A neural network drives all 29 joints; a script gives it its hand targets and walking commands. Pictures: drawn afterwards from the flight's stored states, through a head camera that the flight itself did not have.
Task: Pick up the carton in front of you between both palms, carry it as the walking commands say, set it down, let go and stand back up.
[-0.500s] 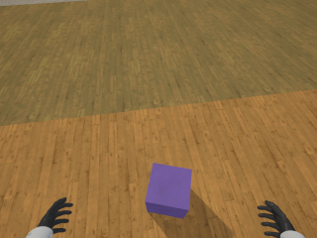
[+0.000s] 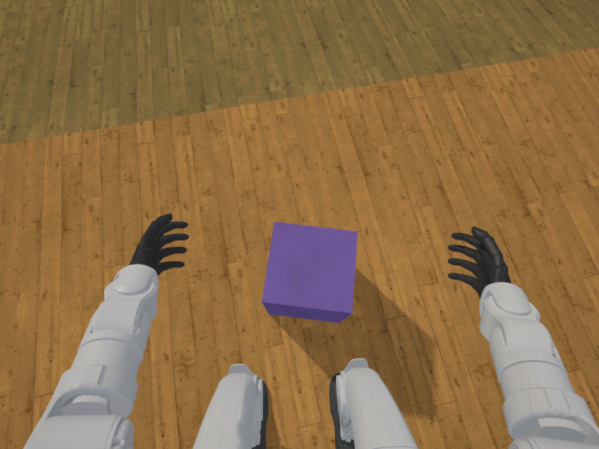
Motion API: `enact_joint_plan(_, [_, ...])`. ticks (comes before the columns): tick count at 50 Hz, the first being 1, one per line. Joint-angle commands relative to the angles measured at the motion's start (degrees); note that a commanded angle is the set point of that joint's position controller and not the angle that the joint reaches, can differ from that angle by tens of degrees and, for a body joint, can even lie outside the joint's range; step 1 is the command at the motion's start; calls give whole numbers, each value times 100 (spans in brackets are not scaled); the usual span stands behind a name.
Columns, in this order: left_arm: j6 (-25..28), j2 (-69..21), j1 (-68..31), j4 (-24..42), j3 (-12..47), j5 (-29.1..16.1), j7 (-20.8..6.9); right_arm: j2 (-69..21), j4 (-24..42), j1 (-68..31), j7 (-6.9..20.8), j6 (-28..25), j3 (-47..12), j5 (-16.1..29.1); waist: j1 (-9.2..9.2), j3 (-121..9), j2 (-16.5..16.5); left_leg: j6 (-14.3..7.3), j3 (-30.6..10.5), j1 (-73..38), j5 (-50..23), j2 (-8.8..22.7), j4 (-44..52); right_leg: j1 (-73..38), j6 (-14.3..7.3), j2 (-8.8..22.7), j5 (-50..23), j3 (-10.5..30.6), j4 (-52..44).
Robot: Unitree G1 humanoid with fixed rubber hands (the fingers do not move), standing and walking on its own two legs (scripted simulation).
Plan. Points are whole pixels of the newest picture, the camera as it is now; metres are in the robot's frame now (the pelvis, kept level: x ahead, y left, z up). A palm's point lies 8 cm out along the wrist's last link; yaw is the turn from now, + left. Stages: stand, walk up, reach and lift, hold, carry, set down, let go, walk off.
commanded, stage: reach and lift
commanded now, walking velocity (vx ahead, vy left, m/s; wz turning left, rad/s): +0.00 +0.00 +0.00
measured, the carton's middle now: (309, 276) +0.44 -0.04 -0.56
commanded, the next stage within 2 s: none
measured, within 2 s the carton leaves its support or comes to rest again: neither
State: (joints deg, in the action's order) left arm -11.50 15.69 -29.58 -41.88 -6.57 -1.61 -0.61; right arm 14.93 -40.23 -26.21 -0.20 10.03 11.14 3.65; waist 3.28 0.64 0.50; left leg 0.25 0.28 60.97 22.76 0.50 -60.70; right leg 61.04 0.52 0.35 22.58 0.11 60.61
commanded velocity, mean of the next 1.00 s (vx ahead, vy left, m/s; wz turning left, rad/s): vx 0.00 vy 0.00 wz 0.00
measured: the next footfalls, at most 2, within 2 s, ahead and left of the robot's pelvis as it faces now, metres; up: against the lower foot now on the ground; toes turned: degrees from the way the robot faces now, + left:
none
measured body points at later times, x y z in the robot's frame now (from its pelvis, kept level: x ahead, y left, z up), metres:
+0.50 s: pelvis -0.03 +0.00 -0.06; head +0.27 +0.00 +0.27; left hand +0.51 +0.15 -0.18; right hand +0.44 -0.23 -0.17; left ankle +0.05 +0.12 -0.65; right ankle +0.05 -0.12 -0.65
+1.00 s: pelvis -0.06 +0.00 -0.26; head +0.29 +0.00 +0.03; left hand +0.48 +0.15 -0.42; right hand +0.43 -0.23 -0.41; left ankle +0.05 +0.12 -0.65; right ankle +0.05 -0.12 -0.65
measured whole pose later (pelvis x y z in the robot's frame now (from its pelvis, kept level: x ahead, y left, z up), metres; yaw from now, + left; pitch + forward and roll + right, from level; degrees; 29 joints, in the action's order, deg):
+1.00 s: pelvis -0.06 +0.00 -0.26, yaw -1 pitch +46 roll -2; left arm -5.1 20.5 -70.4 -55.4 -2.2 -9.7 6.5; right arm 16.0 -52.1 -63.6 -6.3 2.4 12.1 12.9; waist 4.7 5.2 0.9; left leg -0.1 -1.0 127.7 29.5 -0.3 -111.6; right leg 126.8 1.4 0.3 29.5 0.0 110.7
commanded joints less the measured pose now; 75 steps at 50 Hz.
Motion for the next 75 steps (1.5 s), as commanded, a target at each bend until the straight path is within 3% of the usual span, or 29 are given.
enact_joint_plan(1, [60,745,-1776,299,-246,6,35,686,443,-1528,-86,-62,273,43,76,-3660,83,108,-99,-1601,-1408,-324,370,-950,192,-265,-1695,-104,-503])
enact_joint_plan(8, [-62,906,-3976,-513,-406,-7,11,533,-7,-3450,-252,86,496,48,206,-4318,162,79,-13,-790,-71,-348,217,-258,245,-249,-324,-248,-381])
enact_joint_plan(14, [49,983,-5152,-1189,-570,142,-24,368,-368,-4418,-374,-8,832,-153,345,-4997,271,102,40,-275,13,-414,-43,161,258,-294,-256,-345,-142])
enact_joint_plan(19, [280,835,-5145,-1285,-746,422,14,204,-299,-4305,-377,-280,1059,-335,408,-5688,330,68,-11,-252,-744,-502,-161,245,277,-352,-1138,-368,26])
enact_joint_plan(26, [681,378,-4596,-1165,-876,630,132,-97,-451,-3838,-209,-782,1282,-496,322,-5588,385,65,-138,684,-1850,-491,-991,1481,257,-368,-2064,-291,800])
enact_joint_plan(32, [927,261,-4218,-1008,-573,378,338,27,-672,-3501,-208,-1065,1157,-257,291,-5768,445,93,-211,1630,-2423,-434,-2164,2530,285,-379,-2473,-239,1919])
enact_joint_plan(37, [981,484,-4395,-490,-65,-113,534,426,-448,-3596,-348,-1139,749,267,316,-6659,639,124,-196,1470,-2748,-409,-3149,2983,296,-376,-2629,-309,2837])
enact_joint_plan(40, [937,651,-4636,-274,142,-368,608,604,-303,-3833,-427,-1096,484,583,306,-6973,711,148,-146,1426,-2558,-407,-3632,3232,293,-347,-2363,-371,3305])
enact_joint_plan(44, [827,883,-5133,-176,291,-629,692,822,-173,-4320,-527,-971,251,860,321,-7041,675,160,-58,1649,-1765,-384,-4052,3354,269,-273,-1690,-433,3737])
enact_joint_plan(49, [724,1021,-5762,-892,416,-884,734,886,-735,-5060,-650,-831,141,970,362,-6026,516,136,-18,2592,-308,-285,-4342,3686,228,-116,-556,-402,4112])
enact_joint_plan(53, [772,1132,-6235,-1608,501,-1007,689,920,-1365,-5586,-692,-859,57,971,369,-5236,404,84,-60,3203,277,-205,-4636,3883,203,-27,-64,-310,4414])
enact_joint_plan(58, [946,1295,-6675,-2225,652,-1143,642,986,-1950,-6117,-700,-1003,-50,1002,374,-4758,329,66,-107,3657,308,-135,-5045,3929,193,8,-75,-219,4827])
enact_joint_plan(63, [1128,1491,-7004,-2145,859,-1362,676,1097,-1966,-6443,-776,-1175,-287,1215,353,-5355,341,84,-53,3439,-221,-103,-5428,3492,211,-15,-704,-208,5194])
enact_joint_plan(67, [1207,1564,-7001,-1860,959,-1489,734,925,-1706,-6491,-821,-1210,-693,1600,132,-5926,286,60,27,3117,-606,-110,-5588,3199,234,-93,-1067,-232,5367])
enact_joint_plan(69, [1203,1491,-6937,-1733,959,-1444,749,834,-1696,-6412,-797,-1181,-828,1742,25,-5950,417,58,76,3017,-800,-126,-5648,3237,214,-144,-1186,-204,5396])
enact_joint_plan(72, [1188,1298,-6725,-1563,973,-1417,750,862,-1738,-6090,-821,-1171,-748,1643,136,-5975,477,83,76,3010,-913,-166,-5671,3220,204,-198,-1310,-217,5388])
enact_joint_plan(75, [1174,1109,-6499,-1867,923,-1377,690,799,-1995,-5867,-829,-1178,-556,1397,246,-5236,424,101,-8,3466,-716,-182,-5640,3629,203,-191,-1135,-186,5330])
